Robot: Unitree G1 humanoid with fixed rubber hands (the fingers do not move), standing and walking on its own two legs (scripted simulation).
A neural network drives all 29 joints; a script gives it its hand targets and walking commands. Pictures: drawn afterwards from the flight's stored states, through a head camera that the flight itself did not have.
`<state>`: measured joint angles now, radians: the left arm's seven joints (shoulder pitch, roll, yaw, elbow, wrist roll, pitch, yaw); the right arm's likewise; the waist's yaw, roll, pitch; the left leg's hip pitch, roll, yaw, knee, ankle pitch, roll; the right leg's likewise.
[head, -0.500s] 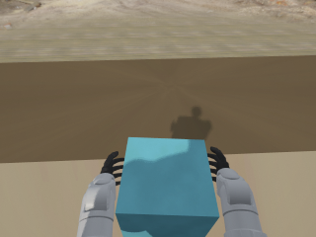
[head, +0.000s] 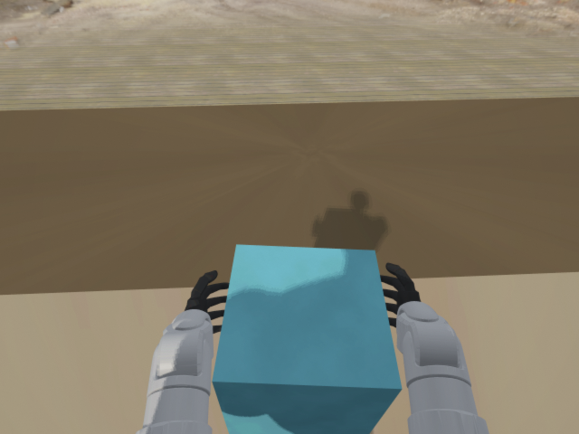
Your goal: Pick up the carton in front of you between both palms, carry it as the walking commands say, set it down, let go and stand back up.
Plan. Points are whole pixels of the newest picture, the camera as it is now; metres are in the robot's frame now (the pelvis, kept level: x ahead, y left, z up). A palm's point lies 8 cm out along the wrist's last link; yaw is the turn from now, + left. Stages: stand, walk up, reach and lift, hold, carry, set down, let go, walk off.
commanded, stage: hold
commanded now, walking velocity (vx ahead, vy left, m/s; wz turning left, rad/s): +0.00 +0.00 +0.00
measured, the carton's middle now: (300, 348) +0.29 +0.00 -0.02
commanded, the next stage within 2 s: carry in 0.16 s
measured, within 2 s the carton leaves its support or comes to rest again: neither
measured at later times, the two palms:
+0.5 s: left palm (222, 272) +0.36 +0.12 +0.08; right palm (418, 266) +0.36 -0.18 +0.08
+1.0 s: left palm (254, 174) +0.63 +0.09 +0.08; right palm (394, 176) +0.62 -0.21 +0.07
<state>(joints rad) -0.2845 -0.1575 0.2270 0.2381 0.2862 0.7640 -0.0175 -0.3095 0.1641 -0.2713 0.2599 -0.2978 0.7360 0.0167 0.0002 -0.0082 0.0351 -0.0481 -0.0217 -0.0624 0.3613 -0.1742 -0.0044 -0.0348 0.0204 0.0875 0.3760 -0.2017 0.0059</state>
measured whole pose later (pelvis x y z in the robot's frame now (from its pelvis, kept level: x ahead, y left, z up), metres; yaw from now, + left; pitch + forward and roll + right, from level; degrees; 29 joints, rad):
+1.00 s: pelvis +0.36 -0.04 -0.02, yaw -2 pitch +4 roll +0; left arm -0.17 -0.13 0.11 -0.35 0.10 1.24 0.09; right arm -0.20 0.14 -0.13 -0.33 -0.10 1.22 -0.10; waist -0.03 0.03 -0.12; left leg 0.02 0.09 0.18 0.41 -0.47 -0.05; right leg -0.49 -0.06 -0.23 0.48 -0.09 -0.03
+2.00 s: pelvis +1.02 -0.07 -0.04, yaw -2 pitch +3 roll +1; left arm -0.64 -0.02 0.17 0.07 0.08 1.21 0.11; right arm -0.67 -0.03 -0.18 0.10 -0.04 1.19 -0.11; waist 0.02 0.03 -0.02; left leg -0.18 0.05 0.10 0.99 -0.51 0.02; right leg -0.53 -0.02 -0.18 0.65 -0.06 -0.13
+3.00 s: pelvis +1.47 -0.11 -0.06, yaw -2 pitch +6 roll +0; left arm -0.60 -0.03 0.20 0.00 0.07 1.20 0.14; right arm -0.67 0.01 -0.21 0.09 -0.06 1.16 -0.12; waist 0.00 0.00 -0.02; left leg -0.32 -0.02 0.06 0.63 -0.28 0.05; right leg -0.42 0.02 -0.07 0.59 -0.12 -0.07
